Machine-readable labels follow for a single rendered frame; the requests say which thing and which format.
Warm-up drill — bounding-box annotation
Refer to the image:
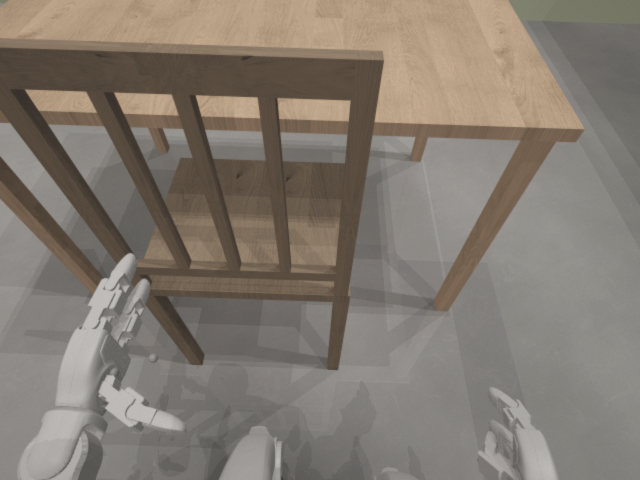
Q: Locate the robot left shin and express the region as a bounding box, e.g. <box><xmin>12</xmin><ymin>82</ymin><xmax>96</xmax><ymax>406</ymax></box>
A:
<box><xmin>249</xmin><ymin>426</ymin><xmax>270</xmax><ymax>435</ymax></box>

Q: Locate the table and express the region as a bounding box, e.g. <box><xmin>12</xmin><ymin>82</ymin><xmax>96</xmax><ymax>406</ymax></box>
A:
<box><xmin>0</xmin><ymin>0</ymin><xmax>585</xmax><ymax>311</ymax></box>

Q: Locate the chair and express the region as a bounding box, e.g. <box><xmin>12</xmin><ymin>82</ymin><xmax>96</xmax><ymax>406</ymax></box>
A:
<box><xmin>0</xmin><ymin>38</ymin><xmax>384</xmax><ymax>370</ymax></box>

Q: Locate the right robot hand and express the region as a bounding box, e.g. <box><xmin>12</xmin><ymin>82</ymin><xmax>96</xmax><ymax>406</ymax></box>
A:
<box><xmin>478</xmin><ymin>387</ymin><xmax>559</xmax><ymax>480</ymax></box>

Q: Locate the robot left forearm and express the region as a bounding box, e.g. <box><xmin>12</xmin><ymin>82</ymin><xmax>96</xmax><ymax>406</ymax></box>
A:
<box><xmin>17</xmin><ymin>407</ymin><xmax>108</xmax><ymax>480</ymax></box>

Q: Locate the robot left thigh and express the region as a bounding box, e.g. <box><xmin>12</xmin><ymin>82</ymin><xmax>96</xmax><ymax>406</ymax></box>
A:
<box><xmin>219</xmin><ymin>434</ymin><xmax>283</xmax><ymax>480</ymax></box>

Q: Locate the left robot hand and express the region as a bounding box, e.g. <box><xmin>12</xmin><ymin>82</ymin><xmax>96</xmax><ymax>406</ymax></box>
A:
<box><xmin>55</xmin><ymin>253</ymin><xmax>187</xmax><ymax>434</ymax></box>

